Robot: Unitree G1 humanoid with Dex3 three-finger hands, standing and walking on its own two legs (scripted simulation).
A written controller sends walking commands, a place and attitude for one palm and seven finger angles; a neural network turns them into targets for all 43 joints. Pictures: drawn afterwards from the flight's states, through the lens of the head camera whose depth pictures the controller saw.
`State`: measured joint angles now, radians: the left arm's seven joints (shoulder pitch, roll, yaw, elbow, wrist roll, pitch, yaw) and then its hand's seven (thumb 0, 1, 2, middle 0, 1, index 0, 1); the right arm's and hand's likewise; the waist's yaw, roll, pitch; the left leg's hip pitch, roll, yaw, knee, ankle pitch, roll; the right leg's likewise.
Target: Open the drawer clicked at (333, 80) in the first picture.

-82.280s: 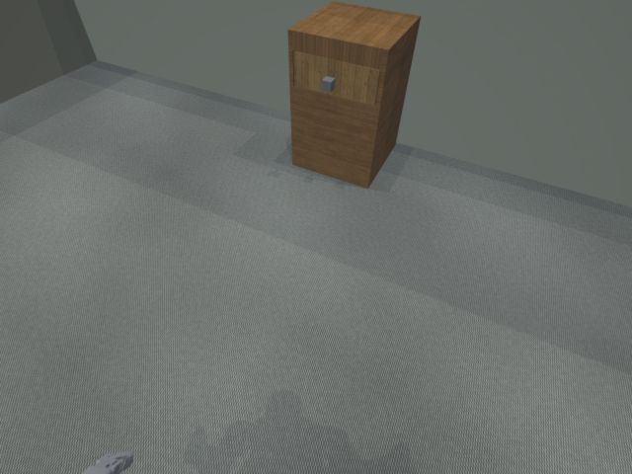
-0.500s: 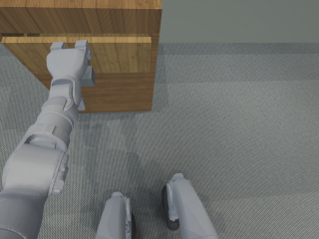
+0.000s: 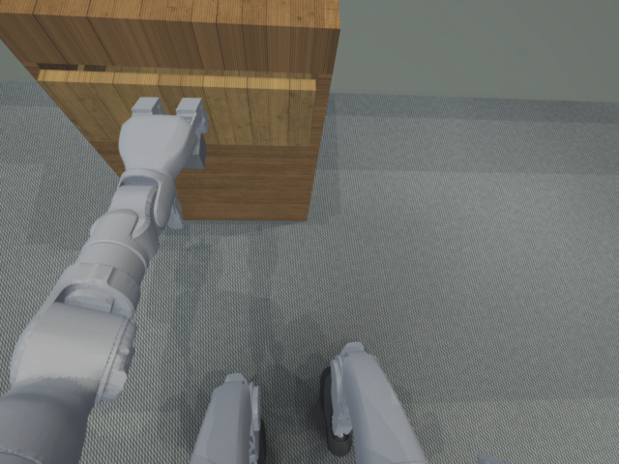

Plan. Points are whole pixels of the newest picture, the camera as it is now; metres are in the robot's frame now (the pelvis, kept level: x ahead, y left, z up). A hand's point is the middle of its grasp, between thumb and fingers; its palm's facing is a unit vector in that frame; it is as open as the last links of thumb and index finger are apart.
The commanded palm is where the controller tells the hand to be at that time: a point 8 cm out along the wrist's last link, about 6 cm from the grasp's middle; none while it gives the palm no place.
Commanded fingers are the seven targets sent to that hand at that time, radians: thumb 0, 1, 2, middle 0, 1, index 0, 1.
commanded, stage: move the hooked fingers above the handle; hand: left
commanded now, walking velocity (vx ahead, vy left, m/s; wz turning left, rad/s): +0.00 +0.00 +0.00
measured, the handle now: (190, 138) +0.59 +0.13 -0.10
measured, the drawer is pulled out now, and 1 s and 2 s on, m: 0.03 0.03 0.03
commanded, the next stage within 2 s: lower the fingers behind the handle in 0.58 s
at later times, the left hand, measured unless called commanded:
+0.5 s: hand (179, 150) +0.53 +0.13 -0.03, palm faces -0.04 -0.08 -1.00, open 13.9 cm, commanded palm +0.53 +0.15 +0.01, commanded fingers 0.00 -0.50 0.30 -0.30 -1.20 -0.30 -1.20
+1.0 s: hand (186, 161) +0.53 +0.13 -0.06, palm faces -0.08 -0.06 -0.99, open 13.9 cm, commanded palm +0.52 +0.15 -0.02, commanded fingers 0.00 -0.50 0.30 -0.30 -1.20 -0.30 -1.20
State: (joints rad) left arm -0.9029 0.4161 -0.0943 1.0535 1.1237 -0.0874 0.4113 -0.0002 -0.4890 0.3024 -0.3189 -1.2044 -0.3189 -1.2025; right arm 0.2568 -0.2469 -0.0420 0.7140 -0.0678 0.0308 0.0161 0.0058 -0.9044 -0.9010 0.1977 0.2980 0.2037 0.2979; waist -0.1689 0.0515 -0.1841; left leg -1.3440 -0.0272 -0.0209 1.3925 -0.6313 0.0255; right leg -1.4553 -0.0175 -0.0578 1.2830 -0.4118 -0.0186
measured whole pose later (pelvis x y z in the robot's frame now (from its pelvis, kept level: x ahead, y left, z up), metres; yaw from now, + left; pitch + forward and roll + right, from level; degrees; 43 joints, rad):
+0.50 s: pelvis +0.00 +0.00 -0.01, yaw -1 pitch +34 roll -2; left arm -0.92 0.45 -0.06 1.05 1.17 -0.18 0.43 0.00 -0.49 0.30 -0.32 -1.20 -0.30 -1.20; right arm 0.32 -0.24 -0.02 0.72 -0.07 0.03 0.01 0.01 -0.90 -0.90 0.20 0.30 0.20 0.30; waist -0.20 0.06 -0.21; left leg -1.37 -0.02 -0.02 1.43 -0.65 0.03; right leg -1.48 -0.01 -0.05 1.31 -0.42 -0.02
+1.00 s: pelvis -0.01 +0.00 -0.02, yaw -1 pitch +35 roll -2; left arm -0.94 0.48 -0.03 1.09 1.18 -0.19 0.42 0.00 -0.49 0.30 -0.32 -1.20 -0.30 -1.21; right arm 0.30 -0.27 -0.01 0.69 -0.07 0.03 0.00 0.00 -0.90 -0.90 0.20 0.30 0.20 0.30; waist -0.21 0.06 -0.21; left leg -1.44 -0.01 -0.01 1.49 -0.67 0.02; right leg -1.56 0.00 -0.05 1.38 -0.43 -0.02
